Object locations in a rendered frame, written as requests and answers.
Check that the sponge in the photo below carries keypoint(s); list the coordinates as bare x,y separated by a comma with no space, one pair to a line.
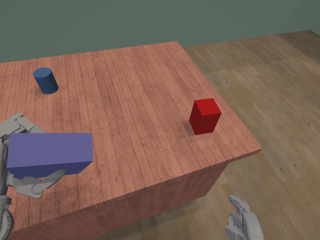
40,154

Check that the left robot forearm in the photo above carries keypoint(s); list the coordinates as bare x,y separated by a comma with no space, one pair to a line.
6,217

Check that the table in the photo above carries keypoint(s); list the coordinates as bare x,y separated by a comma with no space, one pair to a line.
136,101

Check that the robot left hand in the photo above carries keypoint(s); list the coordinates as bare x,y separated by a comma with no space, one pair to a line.
28,186

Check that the robot right hand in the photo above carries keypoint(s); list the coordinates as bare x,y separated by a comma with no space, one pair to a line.
246,228

